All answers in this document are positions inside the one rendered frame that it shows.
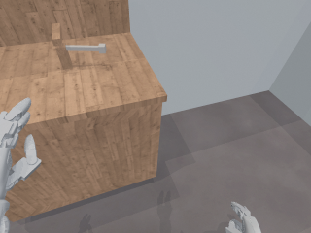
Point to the right robot hand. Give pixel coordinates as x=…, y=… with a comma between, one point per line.
x=249, y=223

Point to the left robot forearm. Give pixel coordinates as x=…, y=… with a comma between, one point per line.
x=4, y=221

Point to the tap lever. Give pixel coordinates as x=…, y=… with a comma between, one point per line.
x=101, y=48

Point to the left robot hand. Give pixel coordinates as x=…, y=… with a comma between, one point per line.
x=11, y=123

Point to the counter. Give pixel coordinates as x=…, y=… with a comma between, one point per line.
x=95, y=117

